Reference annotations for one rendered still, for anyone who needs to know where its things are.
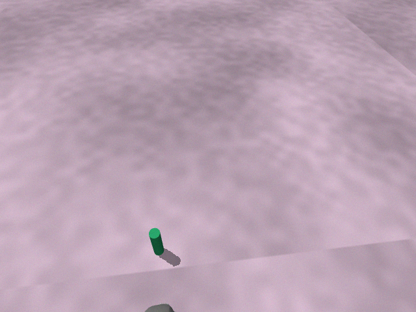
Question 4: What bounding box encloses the can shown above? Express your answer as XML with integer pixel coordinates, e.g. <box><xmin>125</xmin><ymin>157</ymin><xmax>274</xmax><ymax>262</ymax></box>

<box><xmin>149</xmin><ymin>228</ymin><xmax>164</xmax><ymax>255</ymax></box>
